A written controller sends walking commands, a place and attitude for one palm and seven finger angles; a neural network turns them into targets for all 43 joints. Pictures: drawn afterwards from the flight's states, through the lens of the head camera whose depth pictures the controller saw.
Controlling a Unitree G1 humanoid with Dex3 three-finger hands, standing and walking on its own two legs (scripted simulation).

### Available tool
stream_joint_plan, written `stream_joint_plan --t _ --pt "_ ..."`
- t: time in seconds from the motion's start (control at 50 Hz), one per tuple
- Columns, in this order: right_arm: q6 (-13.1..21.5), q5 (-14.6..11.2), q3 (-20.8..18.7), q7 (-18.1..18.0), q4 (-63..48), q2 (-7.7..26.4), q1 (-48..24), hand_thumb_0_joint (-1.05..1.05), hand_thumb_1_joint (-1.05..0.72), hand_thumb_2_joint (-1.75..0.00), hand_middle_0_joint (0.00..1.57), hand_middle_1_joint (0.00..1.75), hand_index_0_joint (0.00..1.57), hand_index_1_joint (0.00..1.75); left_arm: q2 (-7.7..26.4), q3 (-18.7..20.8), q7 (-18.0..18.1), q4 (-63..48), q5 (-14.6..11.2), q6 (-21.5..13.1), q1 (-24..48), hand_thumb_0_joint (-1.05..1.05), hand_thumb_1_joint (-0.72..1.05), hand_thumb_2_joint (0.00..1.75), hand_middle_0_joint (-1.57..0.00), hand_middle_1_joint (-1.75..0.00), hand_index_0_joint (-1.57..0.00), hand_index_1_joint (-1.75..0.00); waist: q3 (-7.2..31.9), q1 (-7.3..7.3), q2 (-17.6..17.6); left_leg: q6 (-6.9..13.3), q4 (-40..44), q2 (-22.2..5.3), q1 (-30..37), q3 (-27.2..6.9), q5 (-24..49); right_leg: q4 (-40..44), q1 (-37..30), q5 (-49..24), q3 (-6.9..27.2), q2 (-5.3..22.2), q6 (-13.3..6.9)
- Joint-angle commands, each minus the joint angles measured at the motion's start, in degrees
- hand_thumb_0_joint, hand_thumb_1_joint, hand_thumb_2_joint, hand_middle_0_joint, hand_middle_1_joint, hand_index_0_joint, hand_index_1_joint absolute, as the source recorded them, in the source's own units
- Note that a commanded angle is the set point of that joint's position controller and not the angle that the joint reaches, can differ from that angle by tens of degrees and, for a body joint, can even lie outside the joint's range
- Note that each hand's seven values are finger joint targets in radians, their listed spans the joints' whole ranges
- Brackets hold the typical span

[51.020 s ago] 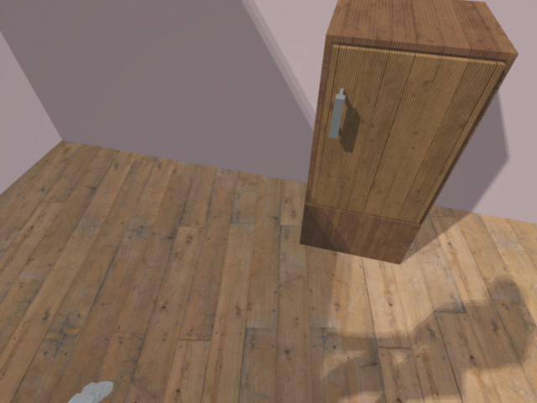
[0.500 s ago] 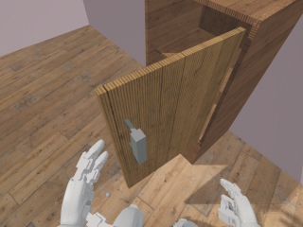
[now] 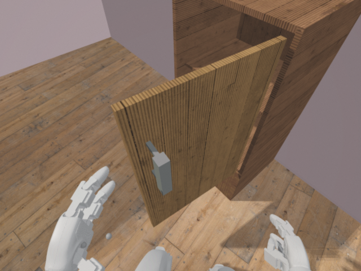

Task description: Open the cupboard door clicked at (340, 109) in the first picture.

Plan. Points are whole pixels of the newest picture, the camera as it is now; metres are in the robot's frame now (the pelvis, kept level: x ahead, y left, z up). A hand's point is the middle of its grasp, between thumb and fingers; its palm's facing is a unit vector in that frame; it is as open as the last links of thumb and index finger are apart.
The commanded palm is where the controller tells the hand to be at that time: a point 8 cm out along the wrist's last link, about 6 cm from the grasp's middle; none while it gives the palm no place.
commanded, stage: draw the hand back to the body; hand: left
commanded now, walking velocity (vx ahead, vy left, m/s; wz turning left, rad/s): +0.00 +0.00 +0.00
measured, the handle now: (158, 168) +0.32 +0.08 +0.06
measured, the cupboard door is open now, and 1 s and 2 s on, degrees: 83 83 83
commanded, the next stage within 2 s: step back with the hand held close in 1.42 s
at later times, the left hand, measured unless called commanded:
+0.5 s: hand (44, 214) +0.18 +0.22 +0.16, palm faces +0.16 -0.95 -0.26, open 15.3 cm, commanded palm +0.15 +0.27 +0.18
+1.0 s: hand out of the picture +0.22 +0.28 +0.24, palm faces +0.41 -0.82 -0.40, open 9.5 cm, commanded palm +0.18 +0.33 +0.27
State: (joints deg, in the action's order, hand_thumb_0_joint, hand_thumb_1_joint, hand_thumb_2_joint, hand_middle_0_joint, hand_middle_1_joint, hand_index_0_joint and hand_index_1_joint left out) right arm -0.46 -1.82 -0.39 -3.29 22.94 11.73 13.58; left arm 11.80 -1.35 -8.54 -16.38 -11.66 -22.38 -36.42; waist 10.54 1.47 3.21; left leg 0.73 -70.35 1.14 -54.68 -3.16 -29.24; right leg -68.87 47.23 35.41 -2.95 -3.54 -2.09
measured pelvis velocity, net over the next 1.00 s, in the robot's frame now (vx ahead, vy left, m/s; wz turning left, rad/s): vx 0.04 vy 0.03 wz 0.00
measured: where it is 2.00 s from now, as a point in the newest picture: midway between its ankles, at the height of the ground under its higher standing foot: outside the picture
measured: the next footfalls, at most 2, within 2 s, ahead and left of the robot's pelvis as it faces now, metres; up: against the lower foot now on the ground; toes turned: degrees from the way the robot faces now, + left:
none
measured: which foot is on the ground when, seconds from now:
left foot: down 0.00-1.00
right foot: down 0.00-1.00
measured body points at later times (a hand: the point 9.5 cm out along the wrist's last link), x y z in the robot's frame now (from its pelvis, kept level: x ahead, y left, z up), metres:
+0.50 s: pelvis +0.02 +0.03 +0.06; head +0.00 +0.02 +0.51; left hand +0.17 +0.27 +0.17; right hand +0.20 -0.20 +0.00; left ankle +0.05 +0.11 -0.64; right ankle -0.01 -0.10 -0.64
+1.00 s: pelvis +0.04 +0.03 +0.09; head +0.02 +0.02 +0.54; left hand +0.20 +0.33 +0.27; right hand +0.23 -0.18 +0.02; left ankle +0.05 +0.11 -0.64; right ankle -0.01 -0.10 -0.64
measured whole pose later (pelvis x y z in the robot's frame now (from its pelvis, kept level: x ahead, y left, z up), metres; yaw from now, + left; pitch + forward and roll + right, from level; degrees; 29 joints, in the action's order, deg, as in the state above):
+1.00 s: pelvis +0.04 +0.03 +0.09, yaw +0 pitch -1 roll -1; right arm 3.4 -1.4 3.2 -5.1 31.4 12.5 12.8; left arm 21.4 16.9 7.6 -26.7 -4.2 -1.1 -30.2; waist 2.7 3.5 2.6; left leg 3.3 -32.9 3.1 -14.7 -0.7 -16.8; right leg -28.8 7.2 20.3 0.9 -0.6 0.6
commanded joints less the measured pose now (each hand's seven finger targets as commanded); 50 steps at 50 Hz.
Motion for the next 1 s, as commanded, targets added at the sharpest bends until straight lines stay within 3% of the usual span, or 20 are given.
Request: stream_joint_plan --t 0.0,0.06,0.1,0.16,0.24,0.32,0.34,0.36,0.38,0.4,0.44,0.48,0.56,0.7,0.82,0.86,0.98 --pt "2.97 -0.63 -1.80 -0.60 -11.08 5.87 -4.30 0.00 -0.90 -0.90 0.20 0.30 0.20 0.30 5.40 6.72 0.87 -15.16 -2.38 -1.35 -2.04 0.00 -0.50 0.30 -0.15 -0.30 -0.15 -0.30 6.03 -1.11 -2.32 1.25 13.30 -0.08 13.82 0.21 8.75 17.92 -5.95 -13.66 3.26 0.95 1.38" --pt "2.97 -0.97 -1.62 -0.96 -10.88 6.52 -4.28 0.00 -0.90 -0.90 0.20 0.30 0.20 0.30 4.61 7.23 -0.32 -12.05 -3.68 1.34 -3.44 0.00 -0.50 0.30 -0.15 -0.30 -0.15 -0.30 3.07 -1.64 -5.15 1.34 14.97 -0.33 14.34 -0.28 7.65 20.54 -6.94 -12.36 3.14 0.94 1.82" --pt "3.45 -1.05 -1.28 -1.14 -11.05 6.96 -4.06 0.00 -0.90 -0.90 0.20 0.30 0.20 0.30 5.06 6.57 -1.38 -12.72 -3.90 2.46 -1.89 0.00 -0.50 0.30 -0.15 -0.30 -0.15 -0.30 1.07 -2.17 -3.60 1.40 16.30 -0.38 15.16 -0.34 6.83 21.60 -6.58 -11.07 2.75 1.12 1.81" --pt "4.34 -0.97 -1.03 -1.53 -11.08 7.49 -3.84 0.00 -0.90 -0.90 0.20 0.30 0.20 0.30 8.09 8.98 -2.18 -14.60 -4.32 3.16 0.27 0.00 -0.50 0.30 -0.15 -0.30 -0.15 -0.30 0.43 -1.85 -3.22 1.55 18.05 -0.49 16.49 -0.74 5.88 23.21 -7.67 -8.07 2.71 1.11 1.47" --pt "5.85 -1.30 -0.56 -1.35 -10.99 7.08 -3.61 0.00 -0.90 -0.90 0.20 0.30 0.20 0.30 10.05 11.56 -1.97 -19.49 -5.07 2.60 0.69 0.00 -0.47 0.32 -0.15 -0.30 -0.15 -0.30 2.30 -0.52 1.71 1.21 21.35 -0.52 21.58 -1.31 7.73 22.86 -9.21 -10.77 0.60 0.45 0.67" --pt "6.77 -1.66 -0.43 -0.88 -10.53 6.91 -3.97 0.00 -0.90 -0.90 0.20 0.30 0.20 0.30 9.47 12.81 -1.98 -20.09 -6.13 4.27 -1.68 0.00 -0.32 0.37 -0.16 -0.30 -0.16 -0.30 2.24 0.04 2.66 0.90 23.46 -0.67 24.32 -1.78 10.33 23.29 -11.34 -14.47 -0.71 -0.01 0.58" --pt "5.26 -1.12 -0.28 -2.63 -11.22 6.84 -4.12 0.00 -0.90 -0.90 0.20 0.30 0.20 0.30 17.14 14.24 5.60 -23.16 2.47 8.90 -2.92 0.00 -0.29 0.39 -0.16 -0.30 -0.16 -0.30 2.89 2.68 3.16 0.88 26.68 -1.34 25.70 -1.81 10.11 27.31 -13.32 -15.27 3.11 2.08 -0.33" --pt "4.74 -0.99 0.23 -3.08 -11.01 5.90 -4.07 0.00 -0.90 -0.90 0.20 0.30 0.20 0.30 13.36 13.02 9.17 -22.62 3.68 11.86 -4.96 0.00 -0.26 0.40 -0.16 -0.30 -0.16 -0.30 -0.10 1.42 1.71 0.86 27.87 -1.49 25.65 -1.92 8.95 28.69 -13.72 -13.86 2.26 2.04 -0.17" --pt "4.40 -1.00 0.37 -3.29 -11.29 5.97 -4.13 0.00 -0.90 -0.90 0.20 0.30 0.20 0.30 10.04 9.93 10.45 -23.16 4.25 13.57 -5.01 0.00 -0.22 0.42 -0.16 -0.30 -0.16 -0.30 -1.59 0.55 0.78 0.90 28.30 -1.65 25.78 -2.02 8.63 28.94 -13.51 -13.89 1.87 2.24 0.10" --pt "3.77 -0.99 0.36 -3.31 -10.58 6.01 -3.67 0.00 -0.90 -0.90 0.20 0.30 0.20 0.30 9.57 9.81 11.78 -22.28 5.20 15.02 -5.35 0.00 -0.18 0.43 -0.16 -0.30 -0.16 -0.30 -2.81 0.42 2.28 0.88 29.08 -1.95 26.60 -2.24 8.33 29.37 -13.98 -13.73 1.56 2.23 0.07" --pt "3.13 -0.78 0.69 -3.42 -9.99 6.28 -3.92 0.00 -0.90 -0.90 0.20 0.30 0.20 0.30 10.29 10.13 13.75 -22.07 6.45 16.72 -3.89 0.00 -0.12 0.47 -0.16 -0.30 -0.16 -0.30 -4.34 -0.01 1.12 0.99 30.96 -2.21 28.29 -2.67 7.63 31.01 -15.14 -13.63 1.03 2.23 0.18" --pt "3.39 -0.48 0.84 -3.74 -9.65 6.87 -4.44 0.00 -0.90 -0.90 0.20 0.30 0.20 0.30 11.98 11.25 15.12 -22.87 7.33 17.21 -1.01 0.00 -0.05 0.50 -0.17 -0.30 -0.17 -0.30 -4.12 -0.03 -1.66 1.23 32.44 -2.21 30.18 -2.82 8.28 32.67 -17.15 -14.00 1.19 2.27 0.27" --pt "4.95 -0.01 1.47 -4.11 -7.96 7.26 -4.94 0.00 -0.90 -0.90 0.20 0.30 0.20 0.30 16.41 15.53 17.25 -25.57 8.25 17.35 3.52 0.00 0.09 0.55 -0.17 -0.30 -0.17 -0.30 -2.23 0.76 0.11 1.15 35.61 -2.24 34.59 -3.45 9.85 34.61 -21.81 -15.96 1.23 2.58 0.10" --pt "7.03 0.25 1.90 -2.99 -4.23 7.10 -5.75 0.00 -0.90 -0.90 0.20 0.30 0.20 0.30 15.20 17.37 17.45 -24.05 8.23 18.05 4.50 0.00 0.34 0.66 -0.18 -0.30 -0.18 -0.30 -4.83 1.06 3.51 -0.17 39.79 -2.91 40.93 -4.10 20.47 37.88 -27.05 -22.25 0.83 2.73 0.15" --pt "7.23 0.60 1.32 -2.28 -2.32 7.39 -7.16 0.00 -0.90 -0.90 0.20 0.30 0.20 0.30 16.72 21.57 16.94 -22.07 7.65 17.76 7.30 0.00 0.55 0.75 -0.19 -0.30 -0.19 -0.30 -6.03 1.53 -1.24 -0.44 43.15 -3.05 43.90 -3.09 24.19 41.40 -31.63 -24.97 0.74 2.49 0.33" --pt "7.32 0.72 1.17 -2.19 -1.60 7.53 -7.66 0.00 -0.90 -0.90 0.20 0.30 0.20 0.30 19.06 24.72 17.10 -22.01 7.67 17.56 8.07 0.00 0.62 0.78 -0.19 -0.30 -0.19 -0.30 -5.05 2.12 0.01 -0.36 43.66 -2.86 44.95 -2.23 25.61 42.44 -33.74 -26.49 0.96 2.49 0.20" --pt "7.53 0.73 0.97 -1.99 -0.07 7.34 -8.26 0.00 -0.90 -0.90 0.20 0.30 0.20 0.30 19.95 27.23 16.96 -22.99 7.08 17.01 13.20 0.00 0.83 0.87 -0.20 -0.30 -0.20 -0.30 -5.65 1.76 3.86 -0.28 45.12 -2.54 47.67 -1.10 27.35 44.89 -35.67 -28.43 1.32 2.70 0.30"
